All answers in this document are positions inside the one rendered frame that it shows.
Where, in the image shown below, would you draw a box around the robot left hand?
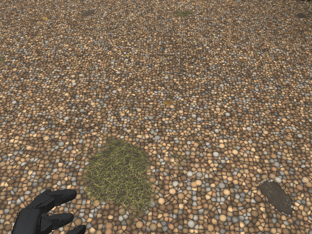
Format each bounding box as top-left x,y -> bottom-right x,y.
11,189 -> 86,234

